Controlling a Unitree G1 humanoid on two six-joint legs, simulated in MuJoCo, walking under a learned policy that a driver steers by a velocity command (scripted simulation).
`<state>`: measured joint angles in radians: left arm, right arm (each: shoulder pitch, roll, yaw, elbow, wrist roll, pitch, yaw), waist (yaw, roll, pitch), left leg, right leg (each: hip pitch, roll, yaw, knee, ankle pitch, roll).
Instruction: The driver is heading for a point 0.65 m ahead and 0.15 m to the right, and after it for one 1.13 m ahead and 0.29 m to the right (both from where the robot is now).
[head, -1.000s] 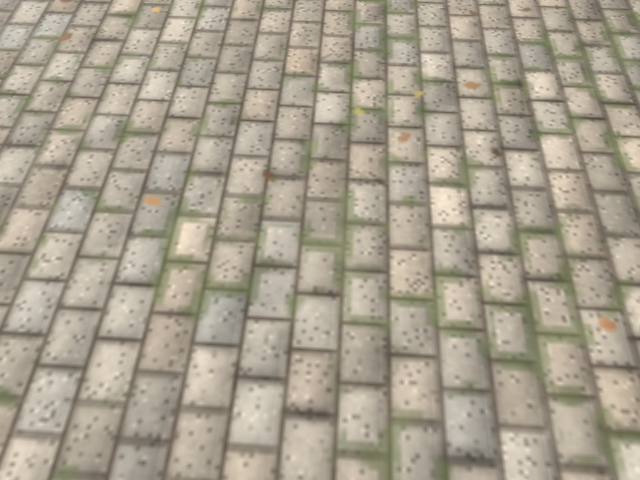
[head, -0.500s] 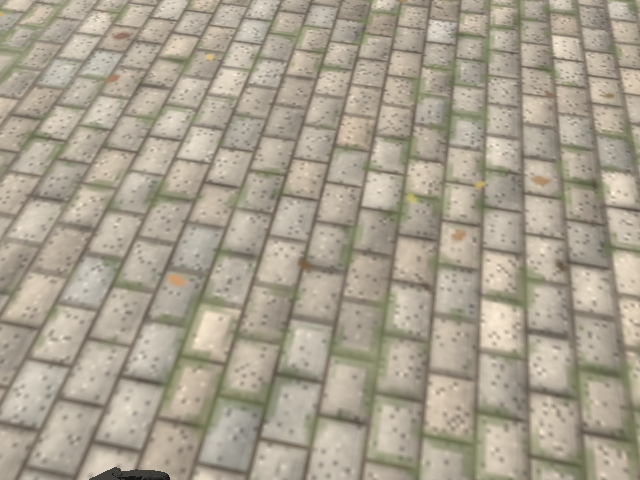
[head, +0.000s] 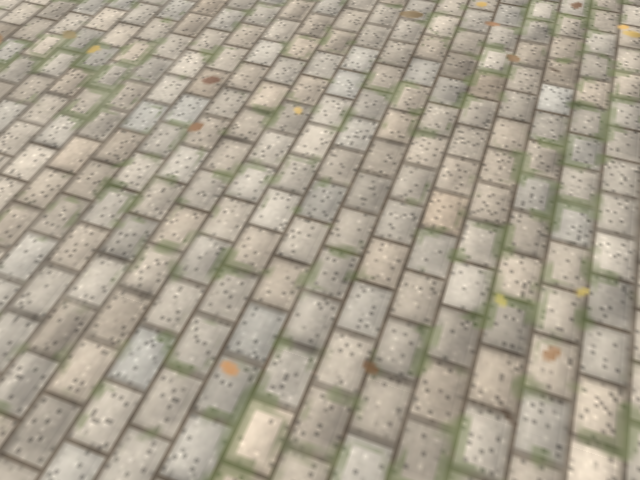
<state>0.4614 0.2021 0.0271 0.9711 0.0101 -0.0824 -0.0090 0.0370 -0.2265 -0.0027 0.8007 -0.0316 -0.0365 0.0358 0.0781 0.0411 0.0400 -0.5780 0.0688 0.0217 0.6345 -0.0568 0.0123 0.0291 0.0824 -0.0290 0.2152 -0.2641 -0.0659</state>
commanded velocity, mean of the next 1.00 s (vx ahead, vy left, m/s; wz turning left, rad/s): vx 0.50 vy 0.00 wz -0.44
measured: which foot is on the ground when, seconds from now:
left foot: up 0.00-0.06, down 0.08-0.62, up 0.64-1.00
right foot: down 0.00-0.10, up 0.12-0.62, down 0.64-1.00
